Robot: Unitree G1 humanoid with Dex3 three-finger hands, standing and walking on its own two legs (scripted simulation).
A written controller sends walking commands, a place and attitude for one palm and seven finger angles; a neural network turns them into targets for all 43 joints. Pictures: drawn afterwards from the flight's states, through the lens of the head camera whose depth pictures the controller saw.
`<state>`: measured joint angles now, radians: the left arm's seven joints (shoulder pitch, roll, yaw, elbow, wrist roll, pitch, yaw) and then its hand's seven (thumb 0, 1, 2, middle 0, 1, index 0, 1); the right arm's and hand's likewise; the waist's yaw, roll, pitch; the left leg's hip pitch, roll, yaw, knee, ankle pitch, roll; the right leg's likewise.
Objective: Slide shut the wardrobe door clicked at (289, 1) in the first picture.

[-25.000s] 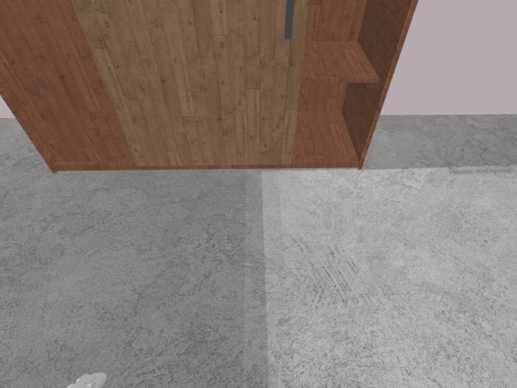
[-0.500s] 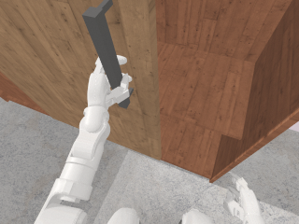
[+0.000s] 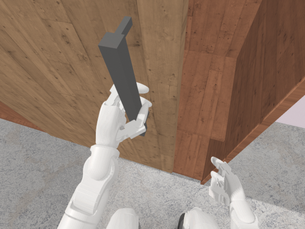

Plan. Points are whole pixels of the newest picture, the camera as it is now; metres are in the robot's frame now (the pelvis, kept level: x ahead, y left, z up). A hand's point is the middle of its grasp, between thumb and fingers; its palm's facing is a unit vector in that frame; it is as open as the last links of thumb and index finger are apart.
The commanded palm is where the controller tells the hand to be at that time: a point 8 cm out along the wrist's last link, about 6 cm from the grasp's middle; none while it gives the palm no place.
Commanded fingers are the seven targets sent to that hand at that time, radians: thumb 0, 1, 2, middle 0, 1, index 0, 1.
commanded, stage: step sideways, sliding the door along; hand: left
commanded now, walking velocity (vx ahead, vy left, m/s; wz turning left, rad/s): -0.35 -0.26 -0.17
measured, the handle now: (135, 92) +0.35 +0.10 +0.15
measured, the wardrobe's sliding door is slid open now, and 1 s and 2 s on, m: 0.17 0.00 0.00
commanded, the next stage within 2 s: stop walking and hold the door there in 1.18 s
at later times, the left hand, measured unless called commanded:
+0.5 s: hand (208, 140) +0.28 -0.05 +0.12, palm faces -0.07 -0.99 -0.13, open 6.5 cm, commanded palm +0.27 -0.04 +0.13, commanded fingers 0.00 0.90 0.90 -0.45 -1.40 -0.45 -1.40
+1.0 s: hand (237, 143) +0.28 -0.10 +0.13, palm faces +0.26 -0.96 -0.14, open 6.8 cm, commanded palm +0.25 -0.13 +0.13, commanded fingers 0.00 0.90 0.90 -0.45 -1.40 -0.45 -1.40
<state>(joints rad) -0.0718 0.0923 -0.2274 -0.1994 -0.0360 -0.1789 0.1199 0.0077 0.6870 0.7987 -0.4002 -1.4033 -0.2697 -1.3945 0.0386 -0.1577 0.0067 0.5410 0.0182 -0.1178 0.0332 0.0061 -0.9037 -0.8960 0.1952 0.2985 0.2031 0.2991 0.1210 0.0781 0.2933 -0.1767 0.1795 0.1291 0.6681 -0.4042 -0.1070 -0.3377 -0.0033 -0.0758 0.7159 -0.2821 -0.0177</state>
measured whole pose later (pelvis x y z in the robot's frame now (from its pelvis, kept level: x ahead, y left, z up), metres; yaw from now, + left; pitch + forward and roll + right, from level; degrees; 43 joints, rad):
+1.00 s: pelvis -0.17 -0.29 -0.01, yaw -3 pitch -3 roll -3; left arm -0.74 0.30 0.11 0.65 -0.13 -0.07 0.16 0.01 0.67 0.81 -0.40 -1.40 -0.16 -1.40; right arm 0.20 -0.22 -0.02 0.66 0.07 -0.05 0.00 0.01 -0.90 -0.90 0.20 0.30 0.20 0.30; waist 0.10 0.11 0.22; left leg -0.36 0.31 -0.06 0.70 -0.28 -0.09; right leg -0.26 -0.01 -0.06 0.67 -0.34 0.01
